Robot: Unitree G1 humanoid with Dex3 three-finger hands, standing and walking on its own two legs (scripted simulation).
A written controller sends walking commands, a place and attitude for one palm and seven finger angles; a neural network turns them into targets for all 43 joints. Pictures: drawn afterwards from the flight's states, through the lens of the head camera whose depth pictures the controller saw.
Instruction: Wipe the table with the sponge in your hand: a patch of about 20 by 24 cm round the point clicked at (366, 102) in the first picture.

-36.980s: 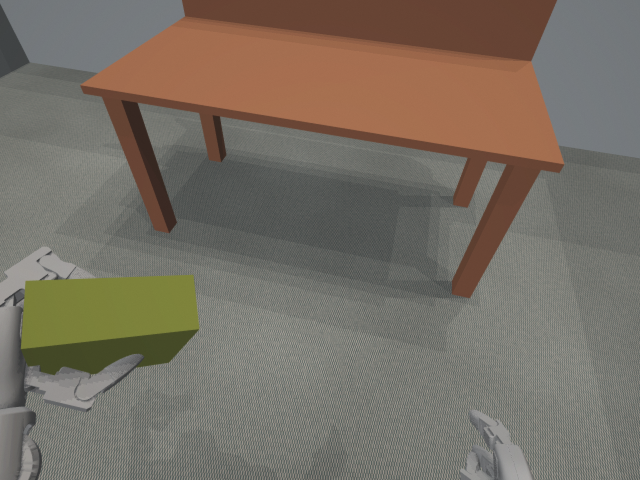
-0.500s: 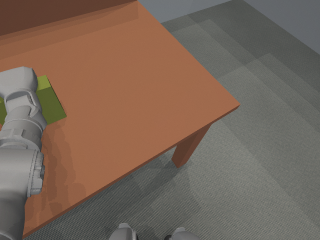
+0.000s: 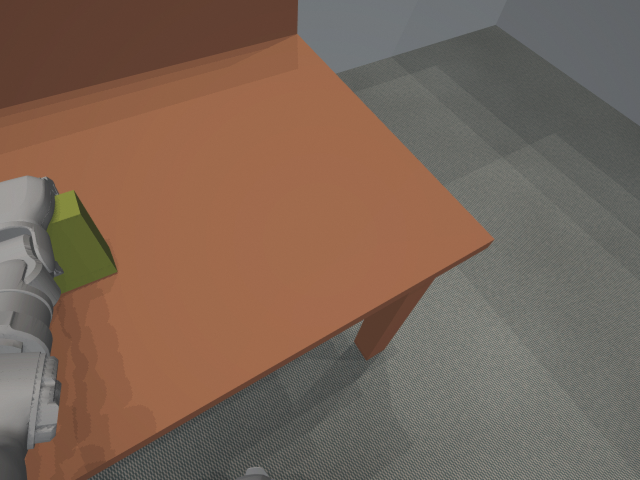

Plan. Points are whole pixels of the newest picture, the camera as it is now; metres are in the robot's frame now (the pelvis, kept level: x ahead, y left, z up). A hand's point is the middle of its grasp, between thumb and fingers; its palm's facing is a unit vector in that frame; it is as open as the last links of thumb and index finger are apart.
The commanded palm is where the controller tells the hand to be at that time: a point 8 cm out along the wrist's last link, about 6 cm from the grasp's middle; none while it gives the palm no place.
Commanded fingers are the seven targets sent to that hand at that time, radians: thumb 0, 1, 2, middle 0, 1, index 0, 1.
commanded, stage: slide back across to the first lane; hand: left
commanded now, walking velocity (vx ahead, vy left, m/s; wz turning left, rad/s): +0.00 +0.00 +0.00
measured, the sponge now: (49, 262) +0.40 +0.37 -0.03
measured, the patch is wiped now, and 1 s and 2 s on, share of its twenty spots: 1.00 1.00 1.00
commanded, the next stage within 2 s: wipe back along the first lane in 0.06 s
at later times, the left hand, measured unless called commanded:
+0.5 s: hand (12, 264) +0.38 +0.38 +0.01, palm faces -0.12 -0.02 -0.99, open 9.5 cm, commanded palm +0.35 +0.35 +0.05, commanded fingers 0.00 0.10 1.30 -1.20 -1.60 -1.20 -1.60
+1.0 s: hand (27, 293) +0.34 +0.35 +0.01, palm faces -0.08 -0.01 -1.00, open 9.5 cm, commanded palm +0.30 +0.32 +0.04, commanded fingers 0.00 0.10 1.30 -1.20 -1.60 -1.20 -1.60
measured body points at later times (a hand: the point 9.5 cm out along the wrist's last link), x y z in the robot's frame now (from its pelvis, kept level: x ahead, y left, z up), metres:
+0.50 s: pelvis -0.01 +0.01 +0.00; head +0.07 +0.03 +0.44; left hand +0.38 +0.38 +0.07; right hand +0.06 -0.26 -0.12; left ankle +0.00 +0.08 -0.71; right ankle -0.03 -0.12 -0.71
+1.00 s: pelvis -0.01 +0.00 +0.01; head +0.04 +0.01 +0.45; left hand +0.34 +0.35 +0.07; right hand +0.12 -0.25 -0.12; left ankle +0.00 +0.08 -0.71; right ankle -0.03 -0.12 -0.71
